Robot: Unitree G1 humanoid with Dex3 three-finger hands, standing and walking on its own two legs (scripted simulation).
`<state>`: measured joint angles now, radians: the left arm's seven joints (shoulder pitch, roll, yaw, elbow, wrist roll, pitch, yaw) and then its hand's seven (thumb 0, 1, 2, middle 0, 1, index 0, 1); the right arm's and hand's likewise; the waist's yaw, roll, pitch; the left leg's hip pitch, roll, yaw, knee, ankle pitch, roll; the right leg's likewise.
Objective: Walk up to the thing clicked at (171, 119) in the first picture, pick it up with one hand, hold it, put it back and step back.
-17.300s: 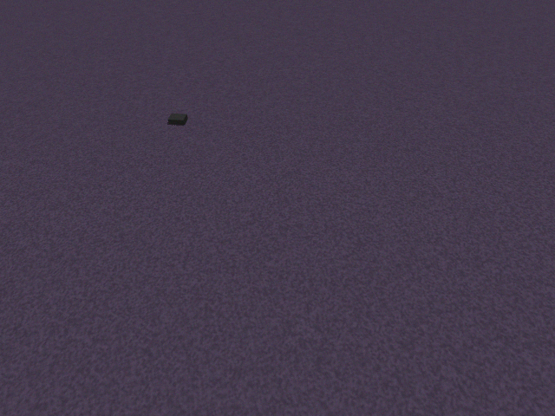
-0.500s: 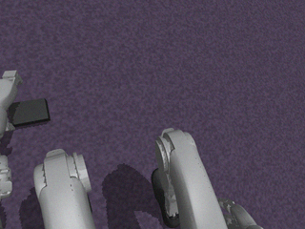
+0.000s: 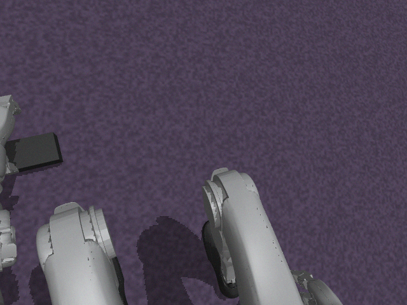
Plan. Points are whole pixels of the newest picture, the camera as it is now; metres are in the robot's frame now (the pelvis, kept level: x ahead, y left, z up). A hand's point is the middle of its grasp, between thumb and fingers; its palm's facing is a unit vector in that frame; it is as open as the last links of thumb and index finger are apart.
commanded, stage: close in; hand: left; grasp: from above
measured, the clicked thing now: (34, 152) +0.47 +0.30 -0.30
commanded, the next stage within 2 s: rest palm in 0.22 s
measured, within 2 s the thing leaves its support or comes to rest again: neither
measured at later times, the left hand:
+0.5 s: hand (24, 150) +0.45 +0.29 -0.22, palm faces -0.45 -0.07 -0.89, open 13.0 cm
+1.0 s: hand (30, 152) +0.46 +0.29 -0.26, palm faces -0.45 -0.12 -0.89, open 13.8 cm
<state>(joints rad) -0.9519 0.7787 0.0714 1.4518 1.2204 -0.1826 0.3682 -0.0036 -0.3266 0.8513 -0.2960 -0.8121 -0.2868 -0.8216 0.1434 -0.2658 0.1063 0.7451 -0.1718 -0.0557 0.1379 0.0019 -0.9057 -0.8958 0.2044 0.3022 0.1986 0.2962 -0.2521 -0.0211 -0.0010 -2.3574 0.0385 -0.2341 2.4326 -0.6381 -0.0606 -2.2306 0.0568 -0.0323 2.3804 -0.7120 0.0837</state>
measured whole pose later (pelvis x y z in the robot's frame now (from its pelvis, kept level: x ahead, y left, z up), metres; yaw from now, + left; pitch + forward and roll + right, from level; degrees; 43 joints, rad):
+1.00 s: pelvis +0.01 +0.01 -0.02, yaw -5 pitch +27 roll -12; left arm -0.99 0.91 0.14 1.71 1.28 -0.23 0.62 0.00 -0.44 0.93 -0.18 -0.85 -0.16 -0.87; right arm 0.05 -0.31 0.23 0.73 -0.30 -0.21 0.24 0.00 -0.90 -0.90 0.20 0.30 0.20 0.30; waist -0.34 -0.12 0.13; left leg -2.36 0.04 -0.32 2.56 -0.70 -0.07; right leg -2.21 0.09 -0.08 2.43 -0.73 0.09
